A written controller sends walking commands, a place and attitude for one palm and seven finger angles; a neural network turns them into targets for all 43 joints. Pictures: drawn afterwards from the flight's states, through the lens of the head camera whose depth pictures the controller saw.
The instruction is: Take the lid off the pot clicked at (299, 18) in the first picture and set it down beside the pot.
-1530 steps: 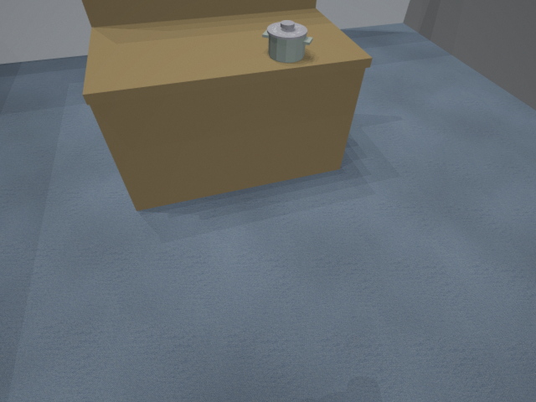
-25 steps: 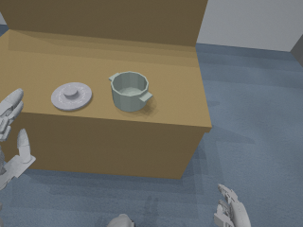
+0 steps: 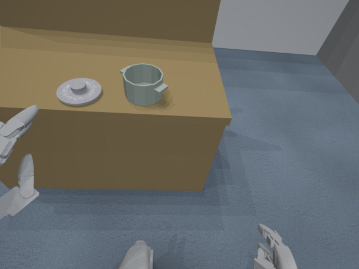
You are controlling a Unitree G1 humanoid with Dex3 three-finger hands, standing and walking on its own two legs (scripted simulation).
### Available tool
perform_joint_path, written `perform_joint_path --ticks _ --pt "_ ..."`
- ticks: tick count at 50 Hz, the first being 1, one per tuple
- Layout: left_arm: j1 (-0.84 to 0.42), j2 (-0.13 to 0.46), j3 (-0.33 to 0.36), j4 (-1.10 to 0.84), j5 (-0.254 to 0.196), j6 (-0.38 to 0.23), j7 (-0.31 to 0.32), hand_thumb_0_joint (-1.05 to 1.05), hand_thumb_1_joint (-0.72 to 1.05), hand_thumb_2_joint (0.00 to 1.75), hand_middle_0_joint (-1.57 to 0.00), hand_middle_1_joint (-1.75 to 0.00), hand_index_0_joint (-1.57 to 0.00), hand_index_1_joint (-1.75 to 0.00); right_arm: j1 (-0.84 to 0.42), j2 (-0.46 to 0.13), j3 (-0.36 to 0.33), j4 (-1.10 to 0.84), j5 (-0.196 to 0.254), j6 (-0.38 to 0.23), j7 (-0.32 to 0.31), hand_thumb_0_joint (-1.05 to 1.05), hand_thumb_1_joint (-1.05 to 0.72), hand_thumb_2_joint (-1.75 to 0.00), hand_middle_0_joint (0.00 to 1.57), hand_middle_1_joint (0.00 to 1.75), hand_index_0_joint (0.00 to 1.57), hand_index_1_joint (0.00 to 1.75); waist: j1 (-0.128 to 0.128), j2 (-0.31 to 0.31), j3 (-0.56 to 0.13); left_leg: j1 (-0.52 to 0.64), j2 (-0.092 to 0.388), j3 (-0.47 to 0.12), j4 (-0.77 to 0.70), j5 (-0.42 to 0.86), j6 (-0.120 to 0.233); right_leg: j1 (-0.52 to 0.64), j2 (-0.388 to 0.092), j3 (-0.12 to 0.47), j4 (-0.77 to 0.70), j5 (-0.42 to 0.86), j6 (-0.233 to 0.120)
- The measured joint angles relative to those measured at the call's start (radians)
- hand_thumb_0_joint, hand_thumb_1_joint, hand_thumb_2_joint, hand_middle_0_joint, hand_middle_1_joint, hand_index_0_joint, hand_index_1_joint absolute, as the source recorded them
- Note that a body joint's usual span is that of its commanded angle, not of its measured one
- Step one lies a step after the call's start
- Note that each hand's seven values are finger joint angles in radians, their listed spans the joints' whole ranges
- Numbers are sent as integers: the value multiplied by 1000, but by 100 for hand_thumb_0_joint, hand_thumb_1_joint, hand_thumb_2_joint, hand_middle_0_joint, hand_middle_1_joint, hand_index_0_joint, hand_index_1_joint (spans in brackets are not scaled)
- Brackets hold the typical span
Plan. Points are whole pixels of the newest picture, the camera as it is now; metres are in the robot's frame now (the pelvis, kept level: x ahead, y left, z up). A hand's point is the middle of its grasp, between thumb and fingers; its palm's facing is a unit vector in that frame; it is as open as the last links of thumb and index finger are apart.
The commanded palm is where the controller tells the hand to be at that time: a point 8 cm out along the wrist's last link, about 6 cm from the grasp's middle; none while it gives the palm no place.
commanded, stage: stop stepping back and stand still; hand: left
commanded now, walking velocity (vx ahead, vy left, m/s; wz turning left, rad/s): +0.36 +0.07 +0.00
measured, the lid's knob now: (78, 86) +0.74 +0.36 -0.05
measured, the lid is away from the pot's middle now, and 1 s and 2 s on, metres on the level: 0.24 0.24 0.24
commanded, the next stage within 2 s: let the arm hang, fingers relaxed in 1.66 s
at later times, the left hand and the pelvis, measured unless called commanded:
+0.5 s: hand out of the picture +0.07 +0.26 +0.21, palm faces +0.29 -0.80 -0.53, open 7.4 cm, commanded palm +0.00 +0.33 +0.21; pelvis -0.12 +0.04 -0.01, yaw +3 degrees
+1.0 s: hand out of the picture -0.06 +0.26 -0.15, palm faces -0.04 -1.00 +0.01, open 7.3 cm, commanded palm none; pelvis -0.16 +0.13 +0.02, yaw +2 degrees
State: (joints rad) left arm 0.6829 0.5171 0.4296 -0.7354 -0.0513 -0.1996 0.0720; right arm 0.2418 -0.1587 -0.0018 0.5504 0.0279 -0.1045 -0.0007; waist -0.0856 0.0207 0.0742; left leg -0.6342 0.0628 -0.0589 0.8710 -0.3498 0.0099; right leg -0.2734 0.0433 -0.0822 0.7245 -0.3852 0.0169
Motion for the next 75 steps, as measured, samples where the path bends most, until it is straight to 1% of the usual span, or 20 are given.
perform_joint_path --ticks 3,5,9,11,12,14,16,20,24,29,31,33,36,41,44,50,59,67,71,75 --pt "51 10 5 -55 5 -25 -7 2 89 90 -22 -30 -22 -30 65 -17 -2 48 12 43 -5 2 -91 -90 20 30 21 30 58 -49 -87 -43 -72 6 441 -38 -10 -26 -34 32 19 -6 -6" --pt "26 -11 17 -34 5 -36 -3 2 88 90 -22 -31 -22 -30 93 -29 -5 62 11 77 -20 2 -91 -90 20 30 21 30 69 -67 -160 -2 -82 16 565 -16 -2 -64 -51 46 16 10 2" --pt "-173 -56 14 121 15 -64 16 1 88 90 -22 -30 -22 -30 88 -68 -15 57 23 46 -43 2 -91 -90 20 30 20 30 56 -61 -197 223 -32 18 193 -32 31 -169 -92 17 67 28 30" --pt "-230 -80 26 185 18 -65 38 1 89 90 -21 -30 -22 -30 39 -60 -21 72 23 13 -50 2 -91 -90 20 30 20 30 61 -108 -158 342 -66 58 -28 -288 4 -229 -133 56 134 24 26" --pt "-225 -92 42 211 19 -60 51 1 89 90 -21 -30 -21 -30 8 -31 -19 82 20 4 -50 2 -91 -90 20 30 20 30 82 -163 -124 379 -97 113 -74 -262 13 -241 -144 107 174 18 7" --pt "-171 -131 46 234 26 -43 64 1 89 90 -21 -30 -21 -30 -8 7 -7 63 -2 -26 -43 2 -91 -90 20 29 20 30 86 -177 -109 414 -95 172 -128 -134 47 -243 -104 97 277 -49 -3" --pt "-142 -149 6 211 30 -26 53 2 89 90 -20 -30 -21 -30 10 29 -3 37 -18 -65 -27 2 -91 -90 20 29 20 30 42 -142 -122 399 -84 149 -140 -106 39 -231 -56 57 393 -72 -6" --pt "-147 -104 -73 64 34 -47 20 2 89 90 -21 -30 -21 -30 35 19 20 23 -4 -92 4 1 -91 -90 20 30 20 30 9 -79 -112 301 -76 69 -74 -102 32 -83 -4 24 169 31 -38" --pt "-108 -10 -1 9 22 -100 -2 2 89 90 -21 -30 -21 -30 9 -9 12 32 21 -21 8 1 -91 -90 20 30 21 30 9 10 -55 166 -49 10 187 -143 31 -23 49 -38 32 -94 -66" --pt "-58 -17 76 77 7 -91 7 1 88 90 -22 -30 -22 -30 29 -9 0 48 25 83 5 2 -91 -90 20 30 21 30 75 -52 -97 86 -80 31 494 -125 27 -88 27 10 42 -27 -51" --pt "-73 -52 71 107 10 -69 19 1 89 90 -21 -30 -22 -30 33 -15 4 39 22 82 -6 2 -91 -90 20 30 20 30 79 -80 -105 130 -57 41 367 -111 38 -111 7 23 35 -9 -39" --pt "-187 -112 -18 232 85 -13 15 1 89 90 -21 -30 -21 -30 47 -45 -20 36 -10 61 9 2 -91 -90 20 30 20 30 57 -64 -129 174 -36 40 155 -99 33 -157 -32 -8 60 -11 -20" --pt "-366 -233 -127 586 128 149 -3 0 90 90 -20 -30 -20 -30 22 -77 -34 50 -59 98 15 1 -91 -90 20 30 20 30 46 -80 -128 201 -111 103 52 -243 64 -291 -70 73 300 -156 -21" --pt "-457 -343 -282 1178 112 321 -57 1 91 90 -19 -30 -19 -29 67 -37 4 101 -86 116 -15 1 -91 -90 20 29 20 30 -13 -99 -113 264 -166 157 5 -171 119 -418 35 118 752 -94 26" --pt "-443 -388 -375 1327 103 334 -96 2 91 90 -19 -30 -19 -29 130 -5 21 163 -78 107 -28 1 -91 -90 20 30 20 30 -1 -135 -97 296 -171 169 -61 -140 123 -472 58 128 837 67 36" --pt "-433 -364 -417 1415 98 285 -126 0 91 90 -19 -30 -21 -30 204 25 24 292 -54 81 -47 1 -91 -90 20 30 21 30 36 -142 -38 336 -138 145 -205 -64 122 -482 -1 164 686 184 36" --pt "-467 -237 -373 1584 83 279 -94 1 91 90 -19 -30 -20 -30 307 28 -2 360 -52 49 -76 1 -91 -90 20 30 21 30 -8 -74 -26 489 -74 118 -431 6 99 -391 -70 107 416 140 24" --pt "-581 -290 -395 1622 71 253 -82 1 91 90 -19 -30 -20 -29 371 62 9 456 -58 69 -66 1 -91 -90 20 30 20 30 -24 -44 -36 588 -96 87 -477 -29 86 -266 -56 28 154 91 -12" --pt "-621 -352 -417 1607 60 217 -67 1 91 90 -19 -30 -20 -29 356 84 8 504 -38 82 -56 1 -91 -90 20 30 20 30 -20 -38 -31 606 -119 75 -409 -81 67 -120 -30 22 -85 223 -45" --pt "-625 -400 -427 1611 66 169 -39 1 91 90 -20 -30 -20 -29 258 82 -18 515 -10 109 -38 1 -91 -90 20 30 20 30 -2 -13 -12 437 -120 49 -20 -189 25 -75 -24 26 -100 102 -58"
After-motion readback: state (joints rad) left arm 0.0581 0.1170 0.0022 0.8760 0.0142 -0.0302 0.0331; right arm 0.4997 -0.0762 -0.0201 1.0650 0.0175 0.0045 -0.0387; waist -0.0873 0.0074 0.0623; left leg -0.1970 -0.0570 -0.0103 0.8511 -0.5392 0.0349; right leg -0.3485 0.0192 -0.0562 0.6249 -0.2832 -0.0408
